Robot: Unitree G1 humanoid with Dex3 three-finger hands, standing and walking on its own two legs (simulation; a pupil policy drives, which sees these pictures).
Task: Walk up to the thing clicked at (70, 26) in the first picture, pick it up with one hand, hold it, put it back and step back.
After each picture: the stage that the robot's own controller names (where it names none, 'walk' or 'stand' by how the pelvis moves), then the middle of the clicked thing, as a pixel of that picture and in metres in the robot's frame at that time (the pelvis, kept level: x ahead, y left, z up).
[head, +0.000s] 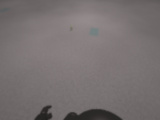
stand; (71, 28) +2.27 +0.63 -0.72
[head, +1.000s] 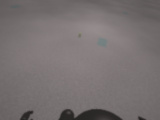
walk; (79, 34) +2.16 +0.29 -0.69
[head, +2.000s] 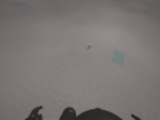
walk; (89, 46) +1.50 -0.02 -0.71
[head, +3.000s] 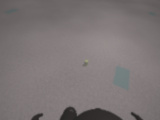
walk; (86, 62) +1.00 +0.04 -0.71
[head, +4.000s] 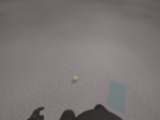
walk; (75, 79) +0.64 +0.16 -0.71
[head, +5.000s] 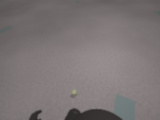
walk; (74, 93) +0.44 +0.23 -0.69
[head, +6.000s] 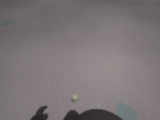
stand; (75, 98) +0.37 +0.17 -0.71
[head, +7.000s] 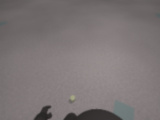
stand; (72, 98) +0.35 +0.20 -0.72
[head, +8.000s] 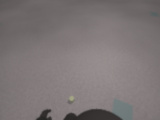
stand; (71, 99) +0.34 +0.21 -0.72
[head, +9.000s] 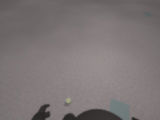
stand; (68, 101) +0.31 +0.24 -0.72
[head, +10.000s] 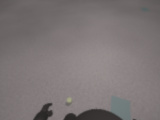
stand; (69, 100) +0.31 +0.24 -0.72
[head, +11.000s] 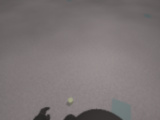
stand; (70, 101) +0.33 +0.21 -0.72
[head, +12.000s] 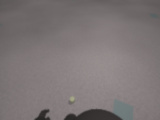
stand; (72, 100) +0.34 +0.20 -0.72
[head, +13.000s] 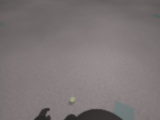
stand; (72, 100) +0.33 +0.19 -0.73
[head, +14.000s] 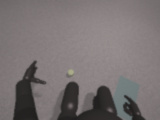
go down; (71, 73) +0.40 +0.18 -0.50
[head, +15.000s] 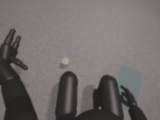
go down; (65, 62) +0.44 +0.20 -0.32
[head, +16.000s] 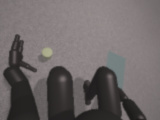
close in; (47, 54) +0.42 +0.24 -0.24
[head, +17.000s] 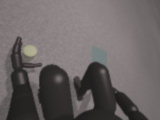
close; (29, 53) +0.42 +0.25 -0.22
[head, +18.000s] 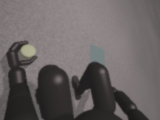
lift; (27, 53) +0.41 +0.25 -0.22
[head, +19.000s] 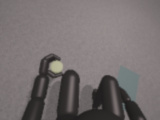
lift; (56, 68) +0.31 +0.25 -0.07
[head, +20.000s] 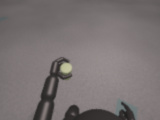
hold; (66, 72) +0.32 +0.16 +0.06
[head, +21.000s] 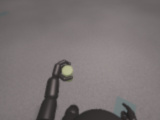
hold; (68, 74) +0.32 +0.16 +0.01
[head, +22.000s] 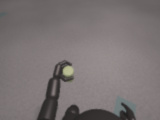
crouch; (68, 74) +0.32 +0.16 +0.01
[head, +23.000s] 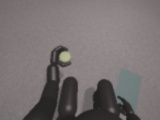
crouch; (65, 59) +0.41 +0.17 -0.07
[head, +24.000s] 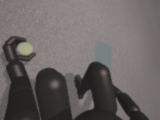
lower; (25, 51) +0.42 +0.26 -0.23
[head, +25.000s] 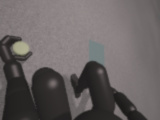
lower; (21, 50) +0.42 +0.26 -0.23
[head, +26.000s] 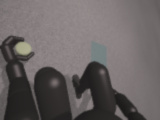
lower; (23, 50) +0.42 +0.27 -0.23
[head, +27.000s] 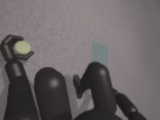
lower; (23, 50) +0.42 +0.27 -0.22
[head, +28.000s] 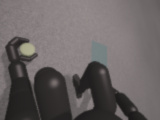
loosen; (27, 51) +0.42 +0.25 -0.23
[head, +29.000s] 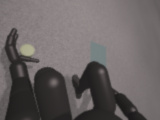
withdraw; (27, 52) +0.42 +0.25 -0.23
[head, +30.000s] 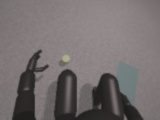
walk; (65, 60) +0.44 +0.20 -0.30
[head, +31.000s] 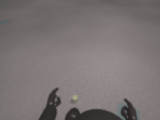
stand; (75, 98) +0.37 +0.15 -0.65
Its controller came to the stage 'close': yes
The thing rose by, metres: 0.72
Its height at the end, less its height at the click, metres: +0.00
